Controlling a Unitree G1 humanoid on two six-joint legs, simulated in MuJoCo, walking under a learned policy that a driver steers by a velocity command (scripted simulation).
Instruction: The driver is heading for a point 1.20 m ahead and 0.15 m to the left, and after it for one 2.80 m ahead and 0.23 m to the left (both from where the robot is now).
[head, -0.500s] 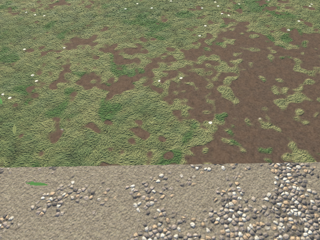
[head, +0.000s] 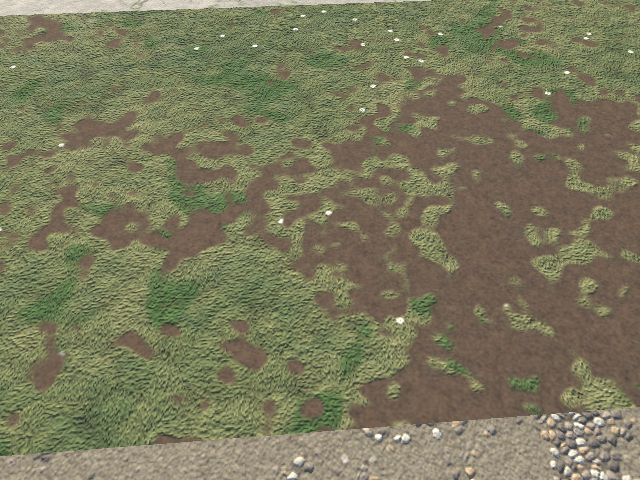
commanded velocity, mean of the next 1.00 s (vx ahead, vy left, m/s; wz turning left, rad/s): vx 0.50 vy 0.00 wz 0.00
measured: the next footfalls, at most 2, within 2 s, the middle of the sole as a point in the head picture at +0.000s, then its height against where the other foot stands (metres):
right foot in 0.30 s outside the picture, level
left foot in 0.86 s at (290, 422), level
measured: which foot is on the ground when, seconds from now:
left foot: down 0.00-0.32, up 0.34-0.84, down 0.86-1.00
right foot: up 0.00-0.28, down 0.30-0.86, up 0.88-1.00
